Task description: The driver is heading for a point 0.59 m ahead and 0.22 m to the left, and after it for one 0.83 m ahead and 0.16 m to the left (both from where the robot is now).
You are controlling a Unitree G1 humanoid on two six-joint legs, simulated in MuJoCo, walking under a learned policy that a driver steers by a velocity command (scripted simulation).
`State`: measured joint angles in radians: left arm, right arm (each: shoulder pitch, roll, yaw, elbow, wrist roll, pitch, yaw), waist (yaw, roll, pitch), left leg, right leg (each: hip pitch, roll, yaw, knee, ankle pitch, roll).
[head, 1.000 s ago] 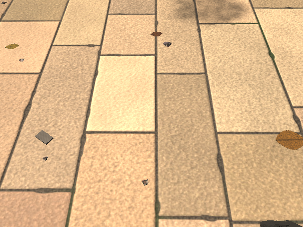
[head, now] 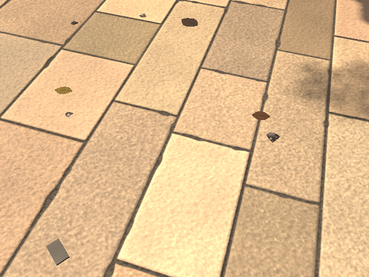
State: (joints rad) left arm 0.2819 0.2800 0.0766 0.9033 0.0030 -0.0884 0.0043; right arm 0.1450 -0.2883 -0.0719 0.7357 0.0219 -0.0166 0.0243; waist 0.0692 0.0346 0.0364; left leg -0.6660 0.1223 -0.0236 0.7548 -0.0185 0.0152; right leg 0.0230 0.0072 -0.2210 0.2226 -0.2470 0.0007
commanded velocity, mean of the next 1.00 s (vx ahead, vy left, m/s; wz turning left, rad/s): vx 0.50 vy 0.00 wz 0.58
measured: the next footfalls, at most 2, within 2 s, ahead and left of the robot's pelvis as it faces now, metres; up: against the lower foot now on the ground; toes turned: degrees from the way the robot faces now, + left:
left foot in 0.14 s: +0.24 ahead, +0.14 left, +0.00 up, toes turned +8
right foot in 0.64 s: +0.57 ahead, +0.01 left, +0.00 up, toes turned +26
